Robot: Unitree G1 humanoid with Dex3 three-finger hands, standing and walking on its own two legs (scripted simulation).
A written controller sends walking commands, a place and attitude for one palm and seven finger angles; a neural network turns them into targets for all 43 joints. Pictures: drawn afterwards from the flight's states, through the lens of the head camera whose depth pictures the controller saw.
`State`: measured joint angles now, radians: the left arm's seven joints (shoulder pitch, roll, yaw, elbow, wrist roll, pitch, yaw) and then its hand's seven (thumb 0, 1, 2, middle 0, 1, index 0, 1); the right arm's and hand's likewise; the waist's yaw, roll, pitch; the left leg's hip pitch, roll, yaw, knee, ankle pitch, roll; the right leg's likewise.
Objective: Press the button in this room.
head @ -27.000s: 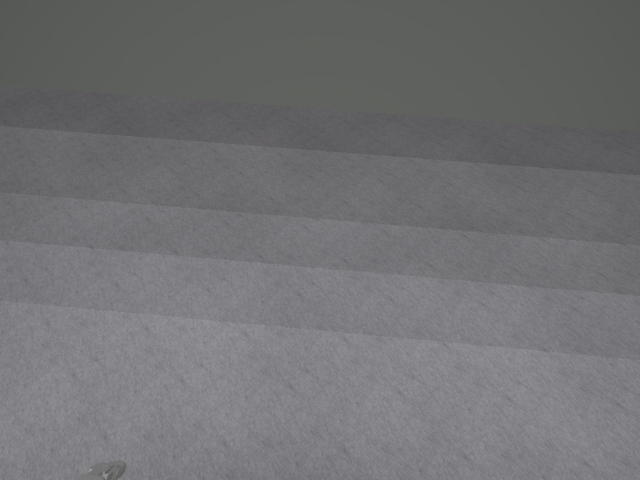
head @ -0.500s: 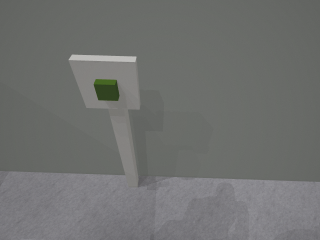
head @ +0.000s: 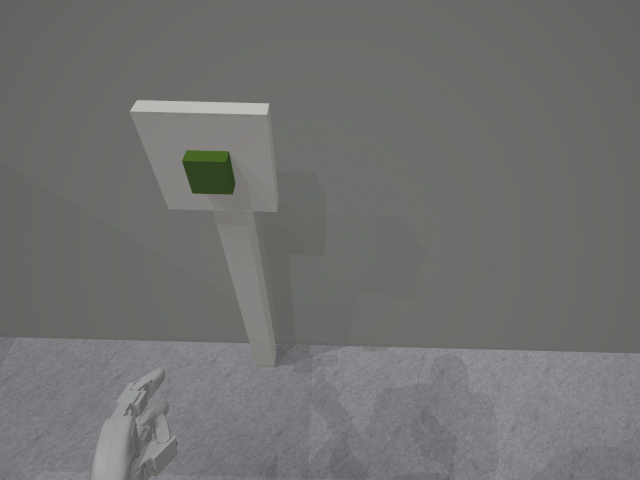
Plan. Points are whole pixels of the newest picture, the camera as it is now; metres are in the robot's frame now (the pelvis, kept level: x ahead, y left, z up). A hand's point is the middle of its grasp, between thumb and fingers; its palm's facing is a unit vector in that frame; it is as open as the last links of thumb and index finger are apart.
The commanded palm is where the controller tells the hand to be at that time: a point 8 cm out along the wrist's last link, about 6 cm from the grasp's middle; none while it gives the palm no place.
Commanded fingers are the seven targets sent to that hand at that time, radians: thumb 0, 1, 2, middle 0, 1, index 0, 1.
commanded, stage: raise the hand and make a fist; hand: left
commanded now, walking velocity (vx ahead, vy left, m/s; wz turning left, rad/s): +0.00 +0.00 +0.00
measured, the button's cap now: (210, 171) +0.53 +0.19 +0.09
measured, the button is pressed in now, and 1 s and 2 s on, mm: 0 0 0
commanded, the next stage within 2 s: aim a knuckle at the button in 1.84 s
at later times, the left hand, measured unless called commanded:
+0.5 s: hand (180, 452) +0.16 +0.17 -0.01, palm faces -0.02 -1.00 -0.06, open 3.8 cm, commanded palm +0.13 +0.23 +0.00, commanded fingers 0.00 0.90 0.90 -1.13 -1.32 -1.13 -1.32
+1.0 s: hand (149, 417) +0.18 +0.19 +0.04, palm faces +0.03 -1.00 -0.06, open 3.1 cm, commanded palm +0.15 +0.25 +0.05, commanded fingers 0.00 0.90 0.90 -1.30 -1.50 -1.30 -1.50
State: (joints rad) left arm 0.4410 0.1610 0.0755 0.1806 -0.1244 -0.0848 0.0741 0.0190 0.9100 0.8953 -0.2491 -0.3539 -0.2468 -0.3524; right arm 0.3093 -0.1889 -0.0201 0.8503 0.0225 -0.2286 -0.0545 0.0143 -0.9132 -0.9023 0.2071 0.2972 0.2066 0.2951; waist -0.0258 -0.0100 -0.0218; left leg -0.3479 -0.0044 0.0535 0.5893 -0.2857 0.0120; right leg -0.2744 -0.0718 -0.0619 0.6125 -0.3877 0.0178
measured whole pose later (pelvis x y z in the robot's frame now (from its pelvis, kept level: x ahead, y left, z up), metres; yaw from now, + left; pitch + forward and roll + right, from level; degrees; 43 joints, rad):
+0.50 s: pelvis -0.05 -0.04 -0.07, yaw +1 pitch +10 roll -2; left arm 0.38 0.26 0.21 0.00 -0.30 -0.37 -0.34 0.02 0.90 0.90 -0.87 -1.03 -0.87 -1.03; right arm 0.20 -0.19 0.02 0.58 0.04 -0.21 -0.07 0.01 -0.90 -0.90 0.21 0.30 0.21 0.30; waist 0.01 0.02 -0.11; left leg -0.84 0.08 -0.06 1.09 -0.44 -0.04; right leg -0.72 0.00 -0.14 1.07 -0.54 -0.05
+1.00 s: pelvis -0.03 +0.00 -0.04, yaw +0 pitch +8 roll -2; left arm 0.42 0.24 0.20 -0.10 -0.28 -0.32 -0.24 0.02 0.90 0.90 -1.29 -1.49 -1.29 -1.49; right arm 0.23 -0.23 0.00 0.57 0.04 -0.24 -0.06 0.02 -0.90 -0.90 0.21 0.30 0.21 0.30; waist -0.01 0.02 -0.09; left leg -0.66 0.05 0.01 0.92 -0.40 0.00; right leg -0.55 -0.03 -0.09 0.88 -0.47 0.00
